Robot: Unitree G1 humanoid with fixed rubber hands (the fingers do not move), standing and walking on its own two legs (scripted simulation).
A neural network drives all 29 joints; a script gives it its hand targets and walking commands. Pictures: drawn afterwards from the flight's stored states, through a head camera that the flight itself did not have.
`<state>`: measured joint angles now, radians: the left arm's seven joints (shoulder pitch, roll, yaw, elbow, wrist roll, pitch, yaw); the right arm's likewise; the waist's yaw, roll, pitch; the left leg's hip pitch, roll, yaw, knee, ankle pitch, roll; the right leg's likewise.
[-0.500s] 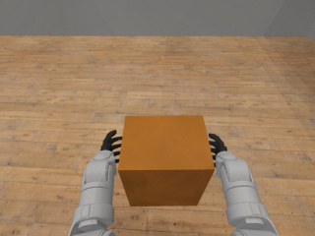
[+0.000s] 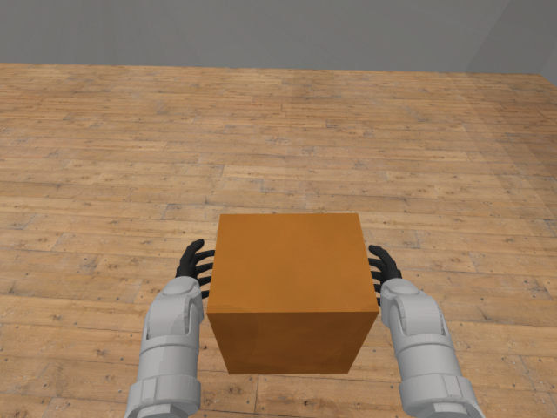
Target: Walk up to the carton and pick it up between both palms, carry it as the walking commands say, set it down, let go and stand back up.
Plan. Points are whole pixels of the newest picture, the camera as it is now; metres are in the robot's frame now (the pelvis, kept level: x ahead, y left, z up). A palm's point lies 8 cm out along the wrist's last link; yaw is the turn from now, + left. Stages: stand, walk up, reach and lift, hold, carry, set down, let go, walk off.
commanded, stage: reach and lift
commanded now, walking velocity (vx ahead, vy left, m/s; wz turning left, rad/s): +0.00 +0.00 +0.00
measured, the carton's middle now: (288, 299) +0.31 +0.00 -0.02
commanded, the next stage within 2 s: hold in 0.24 s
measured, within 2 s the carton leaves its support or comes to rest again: neither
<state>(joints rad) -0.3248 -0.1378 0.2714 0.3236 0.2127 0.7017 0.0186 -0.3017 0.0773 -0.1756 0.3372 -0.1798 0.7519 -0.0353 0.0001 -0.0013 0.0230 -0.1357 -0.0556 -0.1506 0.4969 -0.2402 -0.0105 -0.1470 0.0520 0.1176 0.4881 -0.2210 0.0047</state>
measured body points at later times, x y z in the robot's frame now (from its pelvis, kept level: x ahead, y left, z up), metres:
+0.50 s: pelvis +0.00 +0.00 +0.00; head -0.05 +0.00 +0.45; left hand +0.30 +0.14 +0.04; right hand +0.28 -0.17 +0.02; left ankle +0.03 +0.13 -0.74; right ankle +0.04 -0.12 -0.74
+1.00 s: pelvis -0.01 +0.00 +0.00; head -0.04 +0.00 +0.45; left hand +0.30 +0.15 +0.04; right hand +0.29 -0.16 +0.03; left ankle +0.03 +0.13 -0.74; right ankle +0.04 -0.12 -0.74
